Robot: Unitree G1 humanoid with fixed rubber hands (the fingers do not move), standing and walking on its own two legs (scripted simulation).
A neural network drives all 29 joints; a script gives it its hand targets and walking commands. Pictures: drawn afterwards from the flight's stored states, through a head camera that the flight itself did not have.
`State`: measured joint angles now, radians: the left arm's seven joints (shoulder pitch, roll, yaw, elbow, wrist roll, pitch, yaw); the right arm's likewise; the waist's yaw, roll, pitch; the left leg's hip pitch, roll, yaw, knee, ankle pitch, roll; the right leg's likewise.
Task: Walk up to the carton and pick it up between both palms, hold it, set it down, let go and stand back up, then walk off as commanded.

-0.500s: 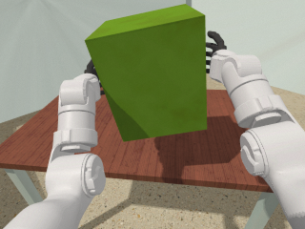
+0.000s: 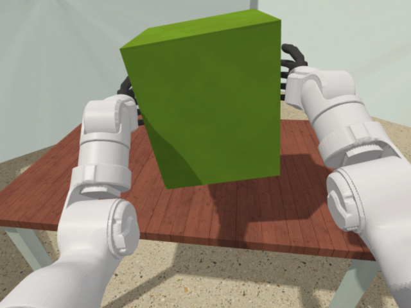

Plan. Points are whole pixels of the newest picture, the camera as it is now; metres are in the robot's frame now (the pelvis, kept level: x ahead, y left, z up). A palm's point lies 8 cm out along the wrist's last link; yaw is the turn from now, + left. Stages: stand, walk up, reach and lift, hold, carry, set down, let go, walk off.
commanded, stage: hold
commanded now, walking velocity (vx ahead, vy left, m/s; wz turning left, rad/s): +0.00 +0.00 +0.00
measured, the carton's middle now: (210, 98) +0.41 +0.00 +0.30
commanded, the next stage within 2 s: none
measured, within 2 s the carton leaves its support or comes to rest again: neither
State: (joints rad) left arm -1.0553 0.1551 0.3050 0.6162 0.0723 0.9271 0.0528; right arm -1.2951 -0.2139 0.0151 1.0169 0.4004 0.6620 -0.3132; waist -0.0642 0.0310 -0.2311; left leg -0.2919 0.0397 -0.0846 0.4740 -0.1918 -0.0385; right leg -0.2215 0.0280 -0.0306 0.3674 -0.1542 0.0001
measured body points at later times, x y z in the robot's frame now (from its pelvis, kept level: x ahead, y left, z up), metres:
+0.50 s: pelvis +0.02 +0.00 +0.00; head -0.07 +0.00 +0.44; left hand +0.41 +0.14 +0.30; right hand +0.40 -0.16 +0.34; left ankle +0.04 +0.14 -0.74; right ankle +0.02 -0.12 -0.74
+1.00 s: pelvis +0.01 +0.00 +0.00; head -0.08 +0.01 +0.44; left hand +0.40 +0.15 +0.30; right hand +0.39 -0.15 +0.34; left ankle +0.04 +0.14 -0.74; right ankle +0.02 -0.12 -0.74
